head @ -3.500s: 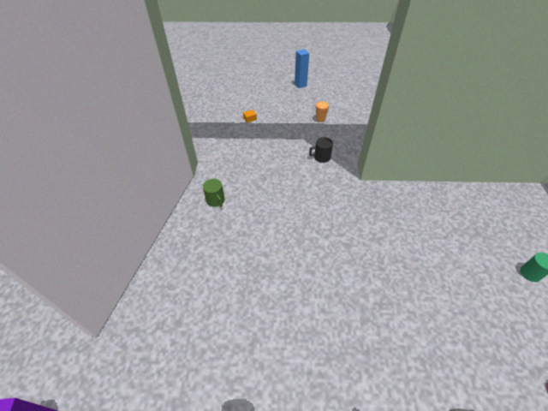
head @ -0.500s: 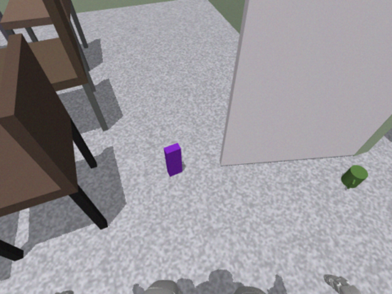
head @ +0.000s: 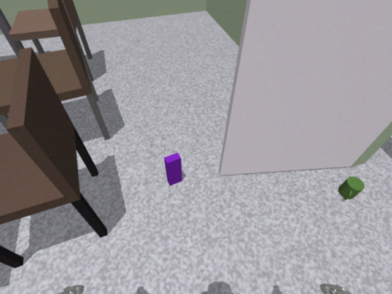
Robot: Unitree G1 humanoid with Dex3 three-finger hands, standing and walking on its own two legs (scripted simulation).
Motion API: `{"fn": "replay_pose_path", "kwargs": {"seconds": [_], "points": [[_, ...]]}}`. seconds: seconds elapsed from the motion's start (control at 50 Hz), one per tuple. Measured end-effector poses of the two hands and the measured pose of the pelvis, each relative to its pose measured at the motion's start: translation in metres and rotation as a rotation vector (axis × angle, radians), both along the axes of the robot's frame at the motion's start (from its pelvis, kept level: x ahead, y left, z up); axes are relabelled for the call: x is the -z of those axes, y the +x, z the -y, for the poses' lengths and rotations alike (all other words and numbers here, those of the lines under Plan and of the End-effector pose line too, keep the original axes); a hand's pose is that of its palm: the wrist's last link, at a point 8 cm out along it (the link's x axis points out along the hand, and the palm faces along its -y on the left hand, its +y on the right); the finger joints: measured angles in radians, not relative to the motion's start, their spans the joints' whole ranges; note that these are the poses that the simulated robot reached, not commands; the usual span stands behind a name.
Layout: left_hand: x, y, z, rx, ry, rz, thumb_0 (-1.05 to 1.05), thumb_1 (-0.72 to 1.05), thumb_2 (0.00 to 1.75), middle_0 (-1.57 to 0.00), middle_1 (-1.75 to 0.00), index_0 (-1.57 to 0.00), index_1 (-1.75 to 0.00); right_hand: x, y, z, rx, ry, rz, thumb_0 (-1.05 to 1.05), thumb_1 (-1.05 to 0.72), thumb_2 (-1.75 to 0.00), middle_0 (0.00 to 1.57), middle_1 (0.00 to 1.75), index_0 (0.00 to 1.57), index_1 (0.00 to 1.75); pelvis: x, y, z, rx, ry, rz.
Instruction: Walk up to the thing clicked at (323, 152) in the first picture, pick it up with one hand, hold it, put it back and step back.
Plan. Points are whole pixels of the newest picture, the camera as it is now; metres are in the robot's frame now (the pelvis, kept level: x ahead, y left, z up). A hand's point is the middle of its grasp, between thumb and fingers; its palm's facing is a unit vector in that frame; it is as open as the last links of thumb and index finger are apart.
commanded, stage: stand
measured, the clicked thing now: out of the picture +0.35 -1.39 -0.73
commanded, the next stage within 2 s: none
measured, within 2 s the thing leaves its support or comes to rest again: neither
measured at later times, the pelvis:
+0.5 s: pelvis -0.01 -0.01 +0.00, yaw -1 degrees
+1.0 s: pelvis +0.01 -0.01 +0.00, yaw -1 degrees
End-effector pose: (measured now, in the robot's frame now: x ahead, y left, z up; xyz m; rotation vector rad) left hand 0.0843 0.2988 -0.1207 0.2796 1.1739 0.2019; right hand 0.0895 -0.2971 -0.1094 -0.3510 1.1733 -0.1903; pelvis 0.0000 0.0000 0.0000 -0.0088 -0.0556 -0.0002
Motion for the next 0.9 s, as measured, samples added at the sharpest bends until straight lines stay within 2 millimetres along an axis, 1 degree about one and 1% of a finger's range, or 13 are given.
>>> {"fn": "replay_pose_path", "kwargs": {"seconds": [0.14,0.3,0.46,0.58,0.7,0.9], "points": [[-0.002,-0.009,-0.001,0.005,0.013,-0.033,0.01,0.9,0.9,-0.2,-0.3,-0.2,-0.3,0.002,-0.006,-0.001,0.024,0.017,-0.006,0.01,-0.91,-0.9,0.2,0.3,0.21,0.3,-0.002,-0.003,0.001,0.009,0.003,0.004],[-0.004,-0.022,0.0,0.004,0.024,-0.064,0.01,0.9,0.9,-0.2,-0.3,-0.2,-0.3,0.007,-0.019,0.0,0.041,0.033,-0.033,0.01,-0.91,-0.9,0.2,0.3,0.21,0.3,-0.003,-0.006,0.003,0.014,0.005,0.003],[-0.004,-0.027,0.003,0.006,0.029,-0.079,0.01,0.9,0.9,-0.2,-0.3,-0.2,-0.3,0.01,-0.03,0.004,0.053,0.038,-0.06,0.01,-0.91,-0.9,0.2,0.3,0.21,0.3,-0.003,-0.007,0.006,0.017,0.008,-0.001],[-0.004,-0.026,0.007,0.014,0.028,-0.081,0.01,0.9,0.9,-0.2,-0.3,-0.2,-0.3,0.012,-0.035,0.008,0.059,0.038,-0.075,0.01,-0.91,-0.9,0.2,0.3,0.21,0.3,-0.002,-0.006,0.009,0.019,0.008,-0.008],[-0.004,-0.019,0.012,0.022,0.024,-0.079,0.01,0.9,0.9,-0.2,-0.3,-0.2,-0.3,0.012,-0.036,0.012,0.064,0.034,-0.086,0.01,-0.91,-0.9,0.2,0.3,0.21,0.3,-0.003,-0.002,0.011,0.021,0.007,-0.013],[-0.006,-0.002,0.015,0.029,0.023,-0.056,0.01,0.9,0.9,-0.2,-0.3,-0.2,-0.3,0.011,-0.027,0.014,0.059,0.029,-0.079,0.01,-0.91,-0.9,0.2,0.3,0.21,0.3,-0.003,0.005,0.013,0.023,0.009,-0.016]]}}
